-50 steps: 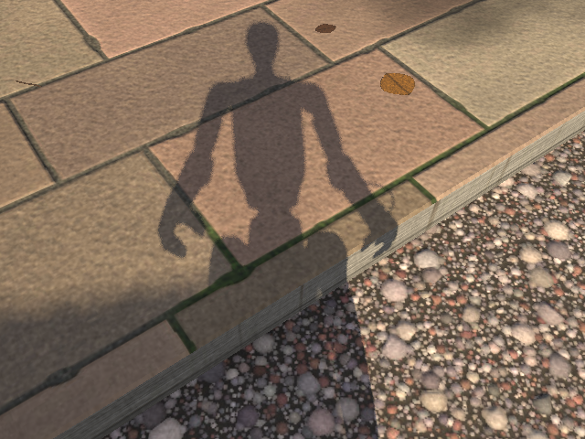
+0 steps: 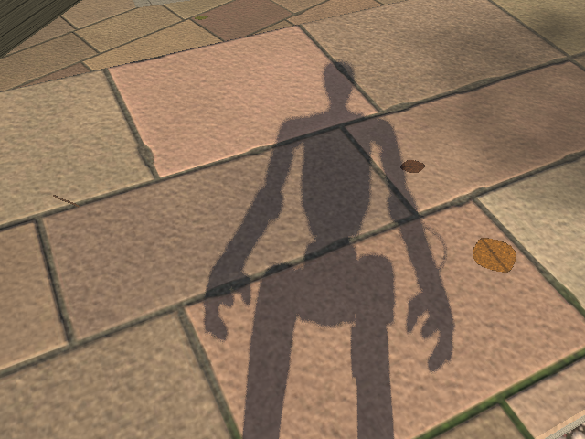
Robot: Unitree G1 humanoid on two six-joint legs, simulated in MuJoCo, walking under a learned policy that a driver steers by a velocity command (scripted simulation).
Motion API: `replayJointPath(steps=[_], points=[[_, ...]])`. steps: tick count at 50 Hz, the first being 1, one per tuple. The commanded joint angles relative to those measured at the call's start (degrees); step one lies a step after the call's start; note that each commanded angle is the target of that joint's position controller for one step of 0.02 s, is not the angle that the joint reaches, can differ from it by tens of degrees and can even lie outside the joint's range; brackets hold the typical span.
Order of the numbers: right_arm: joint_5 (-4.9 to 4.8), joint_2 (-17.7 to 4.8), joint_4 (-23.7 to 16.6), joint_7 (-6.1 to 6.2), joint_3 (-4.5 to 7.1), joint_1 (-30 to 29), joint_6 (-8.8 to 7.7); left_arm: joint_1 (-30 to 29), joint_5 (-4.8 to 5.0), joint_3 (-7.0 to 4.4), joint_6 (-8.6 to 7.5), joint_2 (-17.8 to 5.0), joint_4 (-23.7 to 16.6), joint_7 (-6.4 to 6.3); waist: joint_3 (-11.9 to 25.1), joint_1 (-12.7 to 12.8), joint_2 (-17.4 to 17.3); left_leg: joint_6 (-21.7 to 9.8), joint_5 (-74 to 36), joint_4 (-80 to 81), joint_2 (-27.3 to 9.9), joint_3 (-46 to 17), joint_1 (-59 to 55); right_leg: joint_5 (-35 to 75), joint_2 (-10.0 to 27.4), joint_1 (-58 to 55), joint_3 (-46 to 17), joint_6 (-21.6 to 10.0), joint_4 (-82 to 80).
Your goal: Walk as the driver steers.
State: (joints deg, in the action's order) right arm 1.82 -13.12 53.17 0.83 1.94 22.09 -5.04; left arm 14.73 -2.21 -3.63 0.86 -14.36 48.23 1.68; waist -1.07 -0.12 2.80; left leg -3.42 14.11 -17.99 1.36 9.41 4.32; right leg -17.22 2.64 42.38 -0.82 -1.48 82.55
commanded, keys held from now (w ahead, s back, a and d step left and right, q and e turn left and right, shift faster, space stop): w+e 0.70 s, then w+q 0.30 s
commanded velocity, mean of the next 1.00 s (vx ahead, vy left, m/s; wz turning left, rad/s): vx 0.50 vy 0.00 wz -0.40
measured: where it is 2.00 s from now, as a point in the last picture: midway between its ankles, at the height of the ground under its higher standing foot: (423, 243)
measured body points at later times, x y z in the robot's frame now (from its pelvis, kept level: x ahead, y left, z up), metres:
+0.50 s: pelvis +0.32 -0.13 +0.07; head +0.35 -0.12 +0.52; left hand +0.49 +0.08 -0.07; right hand +0.39 -0.40 -0.03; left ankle +0.28 +0.06 -0.42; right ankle +0.37 -0.15 -0.61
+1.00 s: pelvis +0.67 -0.22 +0.12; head +0.68 -0.24 +0.57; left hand +0.84 +0.01 +0.01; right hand +0.70 -0.52 +0.02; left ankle +0.75 -0.18 -0.61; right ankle +0.46 -0.23 -0.48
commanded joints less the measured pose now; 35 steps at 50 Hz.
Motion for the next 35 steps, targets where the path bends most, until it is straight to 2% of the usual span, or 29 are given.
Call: replayJointPath(steps=[1, 4, 6, 7, 8, 9, 10, 11, 12, 13, 14, 15, 16, 17, 18, 19, 20, 21, 22, 23, 24, 25, 26, 28, 29, 30, 32, 33, 35], points=[[0.62, -4.3, 0.5, 0.23, 0.89, 5.5, -1.03, -6.9, 0.12, 0.33, 0.61, 1.5, -7.0, -1.01, -4.8, -0.9, -8.4, -7.9, -9.7, 9.3, -19.0, -10.5, -4.9, -4.0, 0.0, 20.2, -0.1, -0.3, 15.3], [1.02, -4.6, 3.0, 0.19, 0.87, 8.4, -1.72, -13.9, 0.06, 1.13, 1.24, 3.1, -12.2, -2.87, -7.5, -0.5, -5.9, -7.0, -6.8, 10.7, -21.7, -9.3, -8.3, -10.1, -0.5, 33.4, -1.5, -2.9, 25.8], [1.13, -4.9, 4.3, 0.10, 0.67, 10.0, -2.08, -18.5, -0.18, 1.69, 1.20, 3.5, -15.3, -3.40, -8.3, -0.8, -4.7, -5.5, -6.7, 10.5, -20.7, -7.2, -11.4, -13.2, -0.8, 39.8, -0.4, -4.8, 26.2], [1.05, -5.0, 5.1, 0.19, 0.55, 10.5, -2.13, -20.6, -0.21, 2.04, 1.07, 3.8, -16.9, -3.33, -8.5, -0.7, -3.9, -4.4, -7.1, 10.7, -20.3, -5.5, -12.4, -13.8, -0.6, 41.0, -0.3, -5.4, 23.2], [0.84, -4.2, 6.2, 0.30, 0.22, 12.4, -2.08, -23.2, -0.18, 2.66, 0.98, 4.8, -18.6, -3.37, -8.0, -1.5, -5.9, -4.8, -10.6, 11.1, -20.4, -5.2, -14.9, -15.9, -0.7, 43.9, 1.7, -6.2, 25.3], [0.54, -4.3, 6.8, 0.35, 0.05, 12.4, -1.64, -25.9, -0.15, 3.58, 0.72, 5.5, -20.9, -3.04, -8.2, -1.2, -5.6, -4.1, -10.1, 12.7, -18.7, -2.7, -14.8, -17.7, 0.5, 43.4, 4.0, -5.9, 18.5], [0.48, -3.7, 7.0, 0.72, -0.18, 12.6, -1.41, -27.9, -0.19, 4.01, 0.49, 5.5, -22.3, -2.65, -8.2, -1.7, -5.5, -4.2, -12.6, 14.1, -17.7, -1.3, -14.1, -17.4, 0.8, 41.2, 6.6, -5.7, 13.9], [-0.10, -3.9, 8.2, 1.46, -0.35, 12.9, -0.77, -30.4, 0.08, 5.09, 0.43, 6.9, -24.5, -2.04, -7.8, -1.4, -6.6, -3.9, -18.5, 16.8, -17.7, 0.0, -13.8, -16.4, 2.3, 38.9, 7.8, -6.4, 11.0], [-0.74, -4.0, 6.4, 1.62, -0.53, 9.8, -0.02, -26.7, 0.56, 5.81, 0.47, 6.8, -23.7, -0.93, -5.6, 0.2, -5.0, -5.0, -26.0, 19.1, -15.4, 4.0, -8.2, -10.9, 1.7, 25.8, 13.0, -6.7, -0.4], [-2.31, -5.0, 5.4, 1.92, -0.62, 8.4, 0.22, -24.6, 1.29, 6.13, 0.67, 7.0, -22.9, 0.21, -1.3, 1.6, -3.5, -5.0, -49.0, 18.3, -16.3, 5.9, -3.1, -3.9, 0.0, 6.7, 14.5, -8.5, -11.3], [-2.95, -7.8, 3.2, 1.76, -0.04, 9.0, 0.64, -18.6, 1.38, 4.67, 0.94, 3.8, -20.2, 0.62, 4.6, 3.1, -3.8, -6.6, -75.8, 9.1, -16.6, 6.1, -2.0, -4.6, -6.4, -7.3, 19.6, -7.8, -14.4], [-2.85, -15.0, 1.9, 1.05, 1.91, 8.0, 0.72, -7.3, 0.95, 3.19, 1.05, 0.9, -17.7, 0.90, 13.6, 8.2, -11.7, -6.5, -99.9, -6.5, -19.5, 5.1, -5.1, -7.9, -10.5, -18.5, 18.9, -9.2, -13.9], [-3.96, -19.7, 0.1, -0.04, 3.70, 4.8, -0.05, 5.7, 1.29, 1.39, 0.74, -3.0, -15.1, 0.94, 22.3, 14.5, -15.7, -3.9, -103.1, -23.8, -19.1, 4.4, -5.3, -5.9, -11.3, -31.3, 9.9, -12.1, -22.2], [-4.50, -15.7, -4.3, -1.63, 3.15, 3.4, -1.89, 5.6, 2.55, -0.88, 0.05, -8.8, -13.4, 0.36, 25.0, 13.1, -8.6, 0.4, -67.8, -46.4, -11.7, 1.8, 14.0, -12.9, -4.5, -45.5, -13.4, -15.4, -35.5], [-2.81, -11.4, -7.4, -3.92, 2.85, 1.2, -2.78, 2.9, 3.26, -3.49, 0.70, -15.6, -12.9, -0.50, 31.2, 9.3, 6.8, 4.4, -1.0, -76.5, 2.5, -4.3, 27.5, -5.9, 11.1, -51.4, -49.6, -18.5, -57.3], [-1.24, -7.5, -9.3, -4.18, 2.54, 0.8, -3.34, 0.0, 1.73, -4.23, 0.74, -15.5, -13.1, -0.79, 33.0, 5.7, -0.6, 2.1, -5.4, -86.3, -0.3, -16.7, 31.1, -5.3, 12.1, -49.5, -55.7, -15.3, -61.6], [-1.38, -4.4, -10.3, -3.34, 1.84, -2.0, -2.48, -1.2, 1.60, -3.53, 0.05, -12.9, -10.3, -0.84, 24.4, 3.7, -6.7, 2.0, -7.4, -89.6, -1.6, -14.8, 32.8, -8.7, 10.6, -40.9, -50.1, -14.1, -61.5], [-1.05, -1.5, -11.2, -1.95, 0.91, -2.6, -1.35, -2.5, 1.30, -2.44, -1.03, -8.4, -7.5, -1.09, 12.6, 0.6, -9.5, 1.8, -7.0, -87.4, -3.9, -13.7, 36.0, -7.8, 7.9, -30.3, -42.3, -11.9, -59.5], [0.17, 2.0, -13.5, -0.61, -0.47, -6.7, -0.07, -4.5, 0.60, -1.50, -2.15, -4.8, -5.6, -1.55, 4.9, -1.8, -7.0, 0.9, -4.8, -88.5, -5.1, -14.3, 38.3, -2.5, 3.8, -21.5, -34.2, -11.7, -57.2], [2.98, -0.9, -14.4, -4.11, -0.62, -2.6, -0.38, 0.9, -2.48, 1.95, -4.86, -1.1, -1.4, 1.43, 4.5, -1.6, -5.2, -1.9, -9.9, -95.1, -0.6, -26.1, 45.9, -4.1, 2.3, -19.3, -29.7, -8.7, -54.0], [2.33, -1.9, -15.6, -5.10, -0.33, -3.7, -0.67, 4.3, -3.03, 1.43, -5.80, -1.9, 1.5, 2.41, 3.1, -3.0, -1.6, -2.0, -10.6, -97.9, -1.0, -24.9, 51.4, -0.4, 3.2, -18.2, -30.0, -7.3, -54.7], [1.91, -1.3, -16.4, -4.96, -0.88, -4.7, -1.06, 2.8, -2.36, 1.09, -6.80, -4.0, 2.4, 2.99, 1.6, -4.9, -2.1, -2.3, -9.4, -96.9, -1.9, -24.2, 55.9, -0.9, 3.7, -17.0, -26.7, -4.1, -55.3], [1.49, -0.2, -16.7, -4.26, -1.87, -5.8, -1.65, 2.3, -1.56, 1.26, -8.10, -4.0, 3.1, 3.63, 0.7, -6.2, -2.0, -3.0, -10.5, -95.7, -3.0, -23.3, 58.9, -0.9, 2.2, -15.4, -22.9, -1.4, -56.4], [0.28, -2.8, -18.5, -2.87, -2.02, -10.5, -2.04, -0.1, -2.29, 0.99, -10.11, -5.5, 2.9, 3.77, 1.5, -6.6, -3.3, -3.2, -15.2, -86.2, -4.2, -18.4, 55.2, -0.9, -3.6, -10.8, -14.2, 1.1, -58.9], [0.20, -4.1, -19.1, -2.95, -1.83, -12.8, -2.00, -0.7, -2.25, 0.75, -10.66, -6.5, 1.8, 3.15, 2.2, -5.7, -3.6, -2.1, -17.1, -81.0, -4.4, -16.2, 51.0, 0.1, -5.5, -7.9, -12.1, 0.7, -60.2], [-0.30, -3.1, -20.5, -3.14, -1.96, -15.1, -1.81, 3.0, -2.32, 0.90, -10.66, -6.5, 2.5, 2.44, 3.2, -4.3, -2.3, -0.9, -17.5, -77.5, -3.5, -13.7, 47.3, 5.5, -6.9, -7.0, -11.3, 0.4, -60.2], [-0.68, -3.5, -21.9, -3.58, -1.89, -18.8, -1.64, 10.3, -2.36, 0.77, -11.09, -7.3, 3.2, 1.34, 3.0, -0.9, -0.3, 2.7, -17.2, -67.5, -2.1, -11.8, 45.5, 16.9, -6.9, -12.4, -11.9, -0.4, -60.6], [-0.66, -3.7, -22.8, -3.53, -1.87, -21.2, -1.39, 13.2, -2.05, 0.62, -11.40, -7.5, 3.2, 1.27, 3.1, 0.5, 0.4, 4.3, -16.5, -60.7, -1.5, -11.3, 45.7, 21.8, -6.2, -17.6, -13.5, -1.0, -60.6], [0.56, -3.2, -24.2, -3.09, -2.04, -25.9, 0.13, 15.2, -0.73, 0.57, -11.88, -7.0, 2.0, 2.17, 2.5, 1.5, 1.1, 6.6, -16.1, -45.2, -1.5, -11.6, 44.4, 25.6, -3.8, -27.1, -18.4, -3.0, -62.0]])
Keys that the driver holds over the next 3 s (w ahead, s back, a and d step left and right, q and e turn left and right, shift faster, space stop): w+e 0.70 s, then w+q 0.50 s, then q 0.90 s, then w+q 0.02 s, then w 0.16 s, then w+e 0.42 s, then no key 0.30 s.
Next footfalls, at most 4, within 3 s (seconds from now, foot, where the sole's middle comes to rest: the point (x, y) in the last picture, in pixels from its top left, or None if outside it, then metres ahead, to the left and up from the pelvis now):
0.32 right None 0.41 -0.16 -0.64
0.88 left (376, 301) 0.79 -0.19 -0.64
1.32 right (475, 238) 0.99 -0.48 -0.64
1.72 left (374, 233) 1.00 -0.21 -0.64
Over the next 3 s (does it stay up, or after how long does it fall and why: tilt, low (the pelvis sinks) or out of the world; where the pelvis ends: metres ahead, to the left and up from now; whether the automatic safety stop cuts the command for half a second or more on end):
stays up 1.15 -0.26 0.11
